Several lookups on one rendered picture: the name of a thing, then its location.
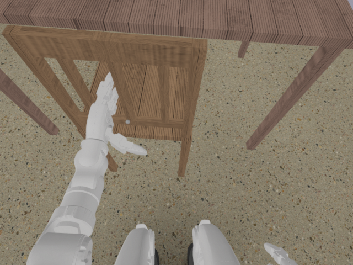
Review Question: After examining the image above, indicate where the robot left upper arm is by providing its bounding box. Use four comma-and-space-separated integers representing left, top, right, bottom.
29, 232, 93, 265

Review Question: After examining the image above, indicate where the left robot forearm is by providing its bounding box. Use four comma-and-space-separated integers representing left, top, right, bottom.
26, 139, 109, 265

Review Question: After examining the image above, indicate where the chair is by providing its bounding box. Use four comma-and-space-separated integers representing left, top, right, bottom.
2, 25, 207, 177

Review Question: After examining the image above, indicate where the table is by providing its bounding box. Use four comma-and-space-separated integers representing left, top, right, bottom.
0, 0, 353, 150

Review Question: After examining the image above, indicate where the right robot hand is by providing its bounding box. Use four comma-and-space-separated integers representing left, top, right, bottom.
264, 242, 298, 265

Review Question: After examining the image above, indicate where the robot right shin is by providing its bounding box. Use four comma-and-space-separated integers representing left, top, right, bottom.
193, 220, 210, 265

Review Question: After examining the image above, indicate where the right robot thigh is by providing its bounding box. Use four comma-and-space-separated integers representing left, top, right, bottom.
192, 224, 240, 265

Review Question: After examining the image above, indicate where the left robot hand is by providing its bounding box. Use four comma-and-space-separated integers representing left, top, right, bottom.
86, 72, 147, 156

